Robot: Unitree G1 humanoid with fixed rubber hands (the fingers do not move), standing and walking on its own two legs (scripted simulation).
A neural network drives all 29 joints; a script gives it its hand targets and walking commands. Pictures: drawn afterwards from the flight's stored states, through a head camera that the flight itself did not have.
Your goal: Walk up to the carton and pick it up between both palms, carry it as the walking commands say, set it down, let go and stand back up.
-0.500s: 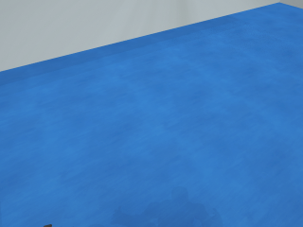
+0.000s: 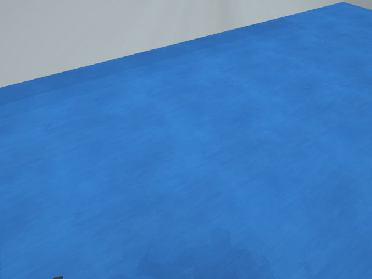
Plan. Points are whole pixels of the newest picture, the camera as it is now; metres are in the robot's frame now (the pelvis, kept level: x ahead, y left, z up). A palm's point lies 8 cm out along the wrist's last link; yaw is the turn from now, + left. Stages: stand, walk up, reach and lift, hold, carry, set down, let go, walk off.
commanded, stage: stand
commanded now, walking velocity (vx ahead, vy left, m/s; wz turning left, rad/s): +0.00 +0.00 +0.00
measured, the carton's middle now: out of the picture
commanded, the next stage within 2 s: walk up in 0.14 s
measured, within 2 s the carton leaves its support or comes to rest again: neither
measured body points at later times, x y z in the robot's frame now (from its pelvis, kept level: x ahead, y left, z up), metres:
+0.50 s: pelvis -0.01 +0.00 -0.02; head +0.02 -0.01 +0.43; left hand +0.12 +0.30 -0.14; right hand +0.07 -0.31 -0.14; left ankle +0.00 +0.12 -0.75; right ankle -0.01 -0.12 -0.74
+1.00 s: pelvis -0.05 -0.03 -0.01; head +0.00 -0.05 +0.44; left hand +0.14 +0.20 -0.14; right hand -0.03 -0.33 -0.13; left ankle -0.02 +0.11 -0.72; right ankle -0.02 -0.13 -0.75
